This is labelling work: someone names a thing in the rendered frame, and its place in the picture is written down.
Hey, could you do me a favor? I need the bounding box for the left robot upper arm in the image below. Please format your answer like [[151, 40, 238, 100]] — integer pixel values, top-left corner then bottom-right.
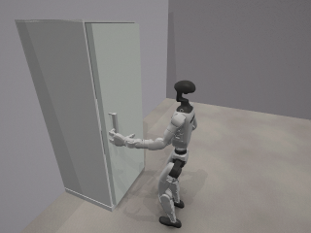
[[155, 113, 186, 150]]

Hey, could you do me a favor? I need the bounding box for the humanoid robot head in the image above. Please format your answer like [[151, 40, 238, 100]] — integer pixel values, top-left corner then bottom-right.
[[174, 80, 196, 114]]

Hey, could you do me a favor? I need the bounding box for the left robot forearm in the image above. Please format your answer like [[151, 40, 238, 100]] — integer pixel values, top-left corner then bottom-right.
[[124, 137, 164, 150]]

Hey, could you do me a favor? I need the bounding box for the humanoid robot torso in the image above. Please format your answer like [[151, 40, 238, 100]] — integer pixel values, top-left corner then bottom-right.
[[171, 109, 195, 168]]

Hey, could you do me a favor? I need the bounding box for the right robot upper arm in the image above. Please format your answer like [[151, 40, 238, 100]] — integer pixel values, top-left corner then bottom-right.
[[190, 102, 197, 131]]

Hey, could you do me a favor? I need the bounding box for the fridge door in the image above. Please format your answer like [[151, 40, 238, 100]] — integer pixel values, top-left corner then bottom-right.
[[86, 23, 145, 206]]

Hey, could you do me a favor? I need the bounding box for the left robot hand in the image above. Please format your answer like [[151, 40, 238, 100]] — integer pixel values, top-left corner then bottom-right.
[[109, 128, 135, 147]]

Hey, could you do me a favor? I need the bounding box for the handle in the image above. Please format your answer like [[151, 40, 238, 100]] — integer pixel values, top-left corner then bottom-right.
[[108, 113, 119, 145]]

